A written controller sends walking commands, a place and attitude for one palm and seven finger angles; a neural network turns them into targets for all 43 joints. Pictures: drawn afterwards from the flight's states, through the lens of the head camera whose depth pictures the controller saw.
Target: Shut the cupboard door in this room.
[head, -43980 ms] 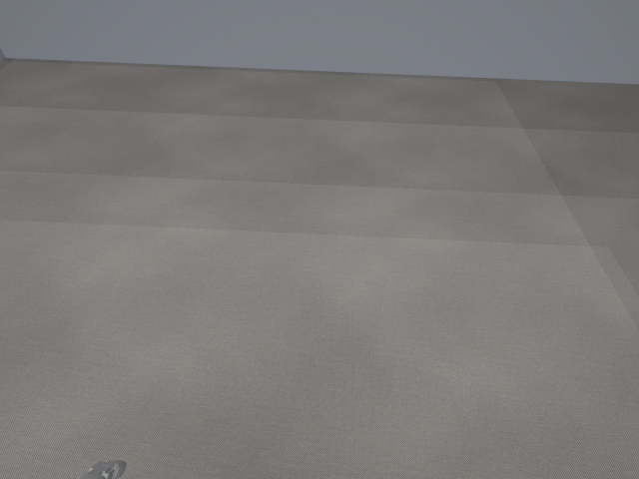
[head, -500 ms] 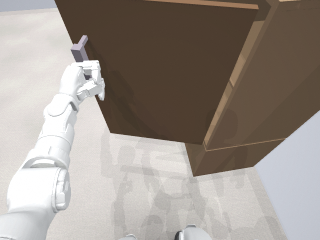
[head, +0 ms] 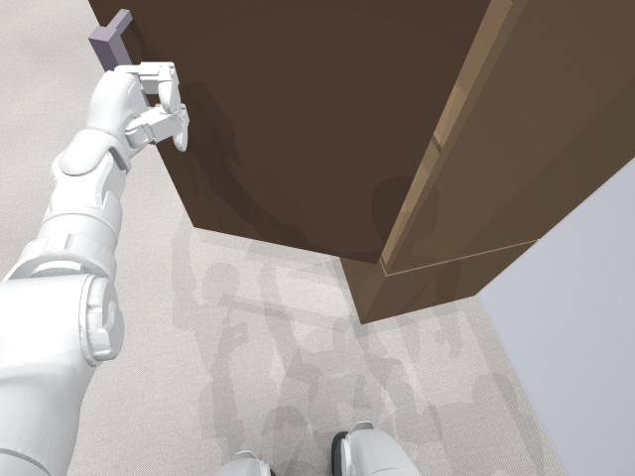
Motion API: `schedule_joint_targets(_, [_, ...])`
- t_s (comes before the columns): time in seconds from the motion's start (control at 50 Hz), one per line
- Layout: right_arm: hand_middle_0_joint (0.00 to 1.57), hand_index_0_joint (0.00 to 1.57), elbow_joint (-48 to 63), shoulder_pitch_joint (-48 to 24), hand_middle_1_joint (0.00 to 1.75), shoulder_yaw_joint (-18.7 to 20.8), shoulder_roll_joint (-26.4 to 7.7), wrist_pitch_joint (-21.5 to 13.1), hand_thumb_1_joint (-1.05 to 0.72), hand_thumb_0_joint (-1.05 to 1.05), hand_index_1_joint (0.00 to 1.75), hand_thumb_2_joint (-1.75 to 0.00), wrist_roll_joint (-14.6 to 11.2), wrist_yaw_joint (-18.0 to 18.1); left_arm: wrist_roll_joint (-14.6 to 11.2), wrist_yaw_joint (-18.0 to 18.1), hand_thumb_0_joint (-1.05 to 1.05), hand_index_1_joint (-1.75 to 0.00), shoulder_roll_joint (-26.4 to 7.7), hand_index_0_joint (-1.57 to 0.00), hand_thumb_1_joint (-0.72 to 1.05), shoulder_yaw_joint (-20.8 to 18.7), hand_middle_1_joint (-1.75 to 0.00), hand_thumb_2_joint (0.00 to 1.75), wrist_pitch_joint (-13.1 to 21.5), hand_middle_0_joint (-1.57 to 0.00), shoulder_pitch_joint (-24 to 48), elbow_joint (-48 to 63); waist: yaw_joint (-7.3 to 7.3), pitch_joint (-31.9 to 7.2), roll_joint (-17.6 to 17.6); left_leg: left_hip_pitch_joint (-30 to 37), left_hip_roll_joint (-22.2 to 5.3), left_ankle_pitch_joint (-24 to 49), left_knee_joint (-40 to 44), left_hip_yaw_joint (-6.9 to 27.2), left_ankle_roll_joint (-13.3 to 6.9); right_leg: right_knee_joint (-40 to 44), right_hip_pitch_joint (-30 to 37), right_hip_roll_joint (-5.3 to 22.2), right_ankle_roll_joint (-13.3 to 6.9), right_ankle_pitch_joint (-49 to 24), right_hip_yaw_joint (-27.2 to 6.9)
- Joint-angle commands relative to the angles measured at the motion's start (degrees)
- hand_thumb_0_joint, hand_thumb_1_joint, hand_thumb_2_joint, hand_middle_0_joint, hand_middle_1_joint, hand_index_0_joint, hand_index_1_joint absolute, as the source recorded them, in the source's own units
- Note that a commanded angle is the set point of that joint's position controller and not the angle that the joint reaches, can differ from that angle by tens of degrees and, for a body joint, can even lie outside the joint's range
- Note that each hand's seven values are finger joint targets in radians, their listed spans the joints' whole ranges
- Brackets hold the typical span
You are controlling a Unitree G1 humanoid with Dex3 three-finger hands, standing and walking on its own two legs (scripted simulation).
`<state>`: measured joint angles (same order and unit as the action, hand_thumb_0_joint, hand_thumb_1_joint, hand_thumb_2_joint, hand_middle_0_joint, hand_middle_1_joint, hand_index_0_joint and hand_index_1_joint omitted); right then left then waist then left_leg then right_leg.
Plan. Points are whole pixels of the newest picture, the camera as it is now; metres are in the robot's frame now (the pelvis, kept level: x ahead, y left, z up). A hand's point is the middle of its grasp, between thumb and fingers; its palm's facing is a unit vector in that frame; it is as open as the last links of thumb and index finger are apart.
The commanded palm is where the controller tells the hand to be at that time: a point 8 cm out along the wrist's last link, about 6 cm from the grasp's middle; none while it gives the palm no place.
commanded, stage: push the door shut along its arc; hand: left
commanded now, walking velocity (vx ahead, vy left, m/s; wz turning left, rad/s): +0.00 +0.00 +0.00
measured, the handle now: (137, 82) +0.59 +0.17 +0.11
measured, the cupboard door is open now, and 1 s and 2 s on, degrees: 63 50 50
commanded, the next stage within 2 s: pull the fist back off the door in 0.76 s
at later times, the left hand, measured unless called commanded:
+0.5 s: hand (213, 89) +0.56 +0.07 +0.13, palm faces -0.39 -0.92 -0.02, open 3.0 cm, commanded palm +0.57 +0.12 +0.12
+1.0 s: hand (230, 60) +0.61 +0.05 +0.13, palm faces -0.07 -0.99 +0.08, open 3.2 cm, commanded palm +0.58 +0.08 +0.12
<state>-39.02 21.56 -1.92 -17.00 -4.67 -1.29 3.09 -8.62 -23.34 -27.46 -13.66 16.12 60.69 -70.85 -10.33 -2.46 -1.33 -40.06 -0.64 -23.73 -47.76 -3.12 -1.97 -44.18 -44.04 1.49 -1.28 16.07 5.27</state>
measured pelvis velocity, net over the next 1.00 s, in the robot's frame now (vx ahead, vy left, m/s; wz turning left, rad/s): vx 0.01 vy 0.00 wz -0.01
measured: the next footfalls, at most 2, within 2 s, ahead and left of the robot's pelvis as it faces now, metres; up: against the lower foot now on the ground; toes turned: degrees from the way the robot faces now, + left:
none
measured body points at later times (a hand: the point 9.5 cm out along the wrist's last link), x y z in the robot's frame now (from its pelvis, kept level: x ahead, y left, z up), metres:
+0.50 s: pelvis +0.01 +0.00 -0.01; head +0.15 -0.01 +0.42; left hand +0.57 +0.13 +0.13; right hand -0.02 -0.28 -0.12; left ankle -0.01 +0.10 -0.70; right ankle +0.05 -0.11 -0.70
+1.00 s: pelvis +0.01 +0.00 -0.02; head +0.18 -0.01 +0.40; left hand +0.61 +0.11 +0.12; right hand -0.05 -0.26 -0.12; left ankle -0.01 +0.10 -0.70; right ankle +0.05 -0.11 -0.70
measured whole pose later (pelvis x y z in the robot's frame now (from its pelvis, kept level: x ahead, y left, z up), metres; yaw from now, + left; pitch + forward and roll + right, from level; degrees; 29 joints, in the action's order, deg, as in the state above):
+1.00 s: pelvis +0.01 +0.00 -0.02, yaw +0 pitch +26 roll -2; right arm -38.9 26.2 -0.9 -16.1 -4.3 4.2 -1.4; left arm -2.4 -1.7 -25.2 -19.0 11.0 78.7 -75.8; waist -15.0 -4.8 -3.8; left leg -53.5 -1.9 -26.9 -54.7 -1.5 -1.2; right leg -49.3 -56.5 0.6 -1.8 18.5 6.6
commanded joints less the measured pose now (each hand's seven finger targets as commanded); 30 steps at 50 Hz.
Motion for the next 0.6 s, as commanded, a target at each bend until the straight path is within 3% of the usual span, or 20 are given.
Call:
schedule_joint_targets(0.0, [0.2, 0.2, 3.1, 8.7, 0.3, 3.6, -10.4, -1.4, -0.9, 0.0, 0.3, -0.9, 0.5, 1.0, -1.2, -1.3, 0.0, -1.5, -9.0, -1.3, 0.9, 0.0, -1.5, 0.9, 3.4, -1.3, 32.6, 13.5, -2.64, -28.9, -4.8, 14.9, 0.6, 20.7, 4.4, 6.5, 0.9, 2.2, 12.0, -2.4, -0.1, -14.7, -3.4])
schedule_joint_targets(0.02, [0.2, 0.2, 2.5, 9.0, 0.3, 3.8, -10.5, -1.3, -0.9, 0.0, 0.3, -0.9, 0.7, 0.9, -1.0, -1.5, 0.0, -1.5, -9.9, -1.3, 0.9, -0.6, -1.5, 0.9, 3.5, -1.3, 33.3, 14.4, -2.45, -31.1, -5.2, 16.8, 0.1, 23.0, 4.1, 7.2, 1.3, 1.9, 11.6, -2.4, 0.1, -15.6, -3.3])
schedule_joint_targets(0.04, [0.2, 0.2, 2.6, 8.8, 0.3, 3.8, -10.4, -1.3, -0.9, 0.0, 0.3, -0.9, 0.7, 0.7, -1.2, -1.9, 0.0, -1.5, -7.6, -1.3, 0.9, 1.0, -1.5, 0.9, 3.1, -1.3, 33.1, 13.6, -2.77, -30.9, -5.3, 17.6, 0.1, 23.8, 3.7, 7.3, 1.3, 1.9, 10.4, -2.4, 0.1, -15.6, -3.2])
schedule_joint_targets(0.06, [0.2, 0.2, 2.3, 8.9, 0.3, 3.9, -10.3, -1.1, -0.9, 0.0, 0.3, -0.9, 0.8, 0.7, -1.2, -2.0, 0.0, -1.5, -7.7, -1.3, 0.9, 0.8, -1.5, 0.9, 2.7, -1.3, 33.4, 13.3, -2.92, -30.5, -4.9, 17.3, 0.0, 23.5, 3.6, 7.2, 1.3, 2.0, 10.1, -2.5, 0.2, -15.4, -3.1])
schedule_joint_targets(0.1, [0.2, 0.2, 2.4, 9.6, 0.3, 3.7, -10.8, -0.8, -0.9, 0.0, 0.3, -0.9, 0.8, 1.0, -1.5, -1.7, 0.0, -1.5, -11.5, -1.3, 0.9, -2.7, -1.5, 0.9, 1.8, -1.3, 32.4, 10.6, -2.69, -28.9, -1.9, 13.6, 0.6, 22.6, 3.4, 6.5, 0.7, 1.9, 12.5, -2.7, 0.0, -16.5, -3.2])
schedule_joint_targets(0.14, [0.2, 0.2, 2.6, 9.4, 0.3, 3.5, -10.7, -0.4, -0.9, 0.0, 0.3, -0.9, 0.8, 0.9, -0.4, -1.4, 0.0, -1.5, -13.0, -1.3, 0.9, -3.3, -1.5, 0.9, 1.2, -1.3, 32.7, 9.5, -2.64, -27.9, -1.2, 10.3, 0.6, 20.5, 3.6, 6.1, 0.7, 1.8, 13.8, -2.4, 0.2, -16.5, -3.6])
schedule_joint_targets(0.18, [0.2, 0.2, 3.0, 9.2, 0.3, 3.5, -10.3, -0.2, -0.9, 0.0, 0.3, -0.9, 1.0, 0.8, 0.3, -1.0, 0.0, -1.5, -11.6, -1.3, 0.9, -1.9, -1.5, 0.9, 1.3, -1.3, 33.6, 10.2, -2.97, -27.5, -2.3, 10.0, 0.7, 19.8, 3.5, 5.9, 0.8, 1.8, 13.1, -2.4, 0.3, -16.1, -3.7])
schedule_joint_targets(0.22, [0.2, 0.2, 3.0, 9.6, 0.3, 3.6, -10.5, -0.1, -0.9, 0.0, 0.3, -0.9, 1.2, 0.7, 0.7, -0.7, 0.0, -1.5, -13.5, -1.3, 0.9, -3.2, -1.5, 0.9, 2.1, -1.3, 35.0, 11.1, -2.82, -30.2, -4.5, 12.5, 0.6, 22.4, 2.9, 6.3, 1.0, 1.1, 12.7, -2.6, 0.1, -17.2, -3.7])
schedule_joint_targets(0.26, [0.2, 0.2, 2.8, 9.9, 0.3, 3.6, -10.5, 0.1, -0.9, 0.0, 0.3, -0.9, 1.2, 0.7, 0.7, -1.1, 0.0, -1.5, -12.6, -1.3, 0.9, -2.3, -1.5, 0.9, 1.5, -1.3, 35.6, 9.3, -3.88, -28.8, -2.3, 11.0, 0.6, 21.5, 2.5, 5.9, 0.7, 1.4, 12.3, -2.6, 0.4, -17.1, -3.7])
schedule_joint_targets(0.28, [0.2, 0.2, 2.9, 10.2, 0.3, 3.7, -10.7, 0.2, -0.9, 0.0, 0.3, -0.9, 1.3, 0.8, 1.1, -1.3, 0.0, -1.5, -14.4, -1.3, 0.9, -3.3, -1.5, 0.9, 1.5, -1.3, 36.5, 9.5, -3.69, -29.1, -2.6, 10.2, 0.6, 20.7, 2.5, 5.9, 0.7, 1.3, 13.1, -2.6, 0.3, -17.0, -3.9])
schedule_joint_targets(0.36, [0.2, 0.2, 2.7, 10.6, 0.3, 3.6, -10.8, 0.5, -0.9, 0.0, 0.3, -0.9, 1.4, 1.0, 1.5, -2.1, 0.0, -1.5, -14.9, -1.3, 0.9, -2.9, -1.5, 0.9, 1.0, -1.3, 38.6, 8.4, -4.54, -30.0, -2.8, 9.0, 0.9, 20.7, 1.8, 5.6, 0.4, 1.0, 13.5, -2.7, 0.3, -18.2, -4.1])
schedule_joint_targets(0.4, [0.2, 0.2, 2.8, 11.0, 0.3, 3.6, -10.6, 0.3, -0.9, 0.0, 0.3, -0.9, 1.3, 1.1, 1.0, -2.7, 0.0, -1.5, -13.2, -1.3, 0.9, -1.8, -1.5, 0.9, 1.2, -1.3, 40.0, 9.5, -5.02, -31.5, -4.0, 11.1, 1.0, 22.8, 1.2, 5.7, 0.3, 0.6, 12.6, -2.9, 0.1, -19.2, -3.7])
schedule_joint_targets(0.44, [0.2, 0.2, 1.4, 11.5, 0.3, 3.6, -10.9, 0.6, -0.9, 0.0, 0.3, -0.9, 1.5, 1.3, 1.5, -3.0, 0.0, -1.5, -13.3, -1.3, 0.9, -1.2, -1.5, 0.9, 0.2, -1.3, 41.9, 6.7, -6.54, -29.8, -2.6, 9.8, 0.7, 21.0, 0.8, 6.0, 0.3, 0.9, 10.7, -2.9, 0.5, -17.9, -3.8])
schedule_joint_targets(0.5, [0.2, 0.2, 0.9, 12.3, 0.3, 3.6, -10.9, 0.3, -0.9, 0.0, 0.3, -0.9, 1.7, 1.4, 1.3, -3.3, 0.0, -1.5, -11.7, -1.3, 0.9, 0.1, -1.5, 0.9, 0.0, -1.3, 45.2, 7.1, -7.42, -30.3, -4.5, 11.4, 0.8, 21.9, 0.3, 6.4, 0.2, 0.6, 8.7, -3.0, 0.1, -17.2, -3.1])
schedule_joint_targets(0.56, [0.2, 0.2, 0.0, 12.4, 0.3, 3.7, -11.1, 0.3, -0.9, 0.0, 0.3, -0.9, 2.0, 1.2, 1.7, -3.7, 0.0, -1.5, -12.9, -1.3, 0.9, -0.1, -1.5, 0.9, -0.5, -1.3, 47.1, 6.6, -7.77, -31.8, -5.5, 11.1, 0.7, 21.6, -0.6, 6.4, 0.3, 0.4, 8.1, -3.0, 0.2, -17.2, -3.4])
schedule_joint_targets(0.58, [0.2, 0.2, -0.1, 12.3, 0.3, 3.7, -11.0, 0.3, -0.9, 0.0, 0.3, -0.9, 2.1, 1.1, 1.9, -3.9, 0.0, -1.5, -11.4, -1.3, 0.9, 0.9, -1.5, 0.9, -0.7, -1.3, 46.8, 5.6, -7.76, -31.7, -6.2, 11.2, 0.8, 22.1, -0.8, 6.5, 0.4, 0.0, 7.5, -3.1, 0.0, -17.4, -3.2])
